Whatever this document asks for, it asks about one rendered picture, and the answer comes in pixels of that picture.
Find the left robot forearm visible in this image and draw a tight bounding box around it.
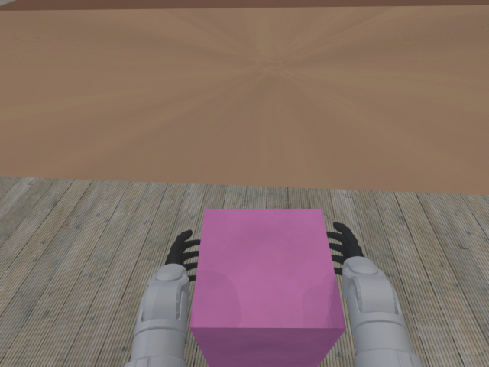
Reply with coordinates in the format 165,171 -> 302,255
124,264 -> 189,367

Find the right robot forearm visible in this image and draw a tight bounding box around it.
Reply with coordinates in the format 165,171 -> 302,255
342,256 -> 423,367

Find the robot left hand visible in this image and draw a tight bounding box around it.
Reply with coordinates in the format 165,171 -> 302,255
165,230 -> 201,282

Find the robot right hand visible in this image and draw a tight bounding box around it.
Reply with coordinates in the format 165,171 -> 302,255
326,222 -> 364,276

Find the carton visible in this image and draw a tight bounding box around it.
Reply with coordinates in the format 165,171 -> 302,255
189,209 -> 346,367

